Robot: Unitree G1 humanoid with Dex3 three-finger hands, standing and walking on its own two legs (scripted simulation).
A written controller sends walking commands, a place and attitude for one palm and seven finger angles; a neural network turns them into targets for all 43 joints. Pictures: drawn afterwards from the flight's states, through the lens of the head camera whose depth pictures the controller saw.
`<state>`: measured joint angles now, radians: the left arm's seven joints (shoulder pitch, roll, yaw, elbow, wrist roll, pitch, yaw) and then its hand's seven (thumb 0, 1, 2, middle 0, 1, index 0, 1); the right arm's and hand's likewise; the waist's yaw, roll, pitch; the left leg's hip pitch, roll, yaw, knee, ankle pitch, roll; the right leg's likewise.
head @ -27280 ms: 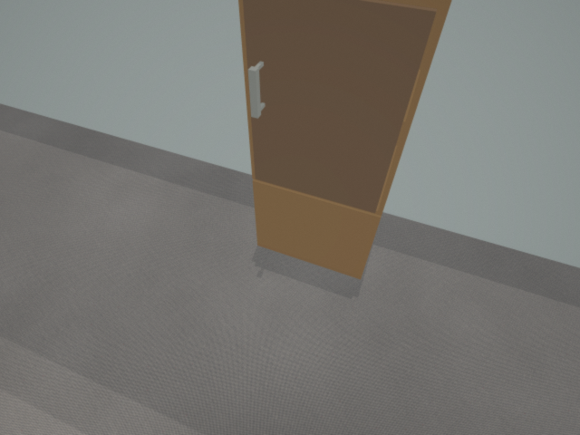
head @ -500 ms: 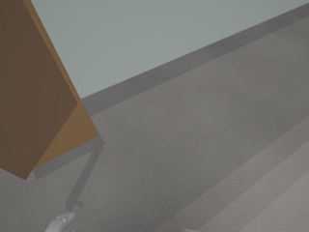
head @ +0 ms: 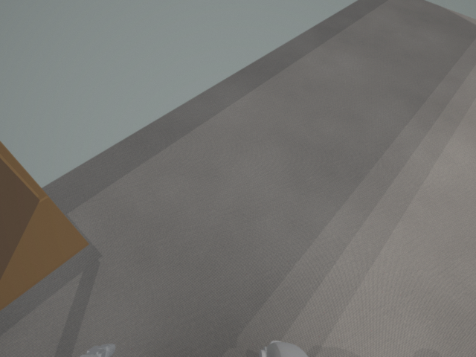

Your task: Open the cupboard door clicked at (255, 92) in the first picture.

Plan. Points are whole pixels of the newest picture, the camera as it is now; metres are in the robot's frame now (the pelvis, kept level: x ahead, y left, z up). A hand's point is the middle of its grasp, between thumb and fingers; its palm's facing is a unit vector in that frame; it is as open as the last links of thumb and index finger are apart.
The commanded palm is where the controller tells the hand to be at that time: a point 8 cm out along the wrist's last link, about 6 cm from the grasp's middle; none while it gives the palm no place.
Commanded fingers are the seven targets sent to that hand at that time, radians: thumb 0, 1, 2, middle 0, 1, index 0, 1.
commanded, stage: walk to a spot facing it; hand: left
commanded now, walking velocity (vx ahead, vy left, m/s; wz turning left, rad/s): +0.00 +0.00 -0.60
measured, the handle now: out of the picture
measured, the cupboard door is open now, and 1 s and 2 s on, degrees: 41 41 41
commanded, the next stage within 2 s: turn to face it in 1.24 s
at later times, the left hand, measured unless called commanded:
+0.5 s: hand (161, 345) +0.15 +0.15 -0.17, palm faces -0.24 -0.95 -0.20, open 7.4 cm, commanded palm none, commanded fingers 0.00 0.90 0.90 -0.20 -0.30 -0.20 -0.30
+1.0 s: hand (288, 200) +0.50 -0.10 -0.16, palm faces -0.64 -0.73 -0.25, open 7.4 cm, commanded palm none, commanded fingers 0.00 0.90 0.90 -0.20 -0.30 -0.20 -0.30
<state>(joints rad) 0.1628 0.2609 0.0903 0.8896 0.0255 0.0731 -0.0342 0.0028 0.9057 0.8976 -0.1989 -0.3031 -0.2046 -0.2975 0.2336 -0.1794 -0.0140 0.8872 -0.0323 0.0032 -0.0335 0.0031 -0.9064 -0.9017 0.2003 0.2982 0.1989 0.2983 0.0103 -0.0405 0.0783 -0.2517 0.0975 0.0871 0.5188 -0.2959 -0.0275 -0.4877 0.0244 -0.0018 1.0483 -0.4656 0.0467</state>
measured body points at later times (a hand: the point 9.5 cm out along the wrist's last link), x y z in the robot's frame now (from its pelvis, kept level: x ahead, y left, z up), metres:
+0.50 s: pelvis +0.09 -0.04 +0.00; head +0.13 -0.04 +0.45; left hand +0.17 +0.20 -0.15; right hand +0.13 -0.32 -0.12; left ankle +0.17 +0.09 -0.71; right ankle +0.00 -0.13 -0.74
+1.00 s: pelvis +0.24 -0.16 -0.03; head +0.28 -0.20 +0.42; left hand +0.53 -0.07 -0.14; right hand +0.01 -0.29 -0.17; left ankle +0.20 +0.06 -0.69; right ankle +0.26 -0.26 -0.74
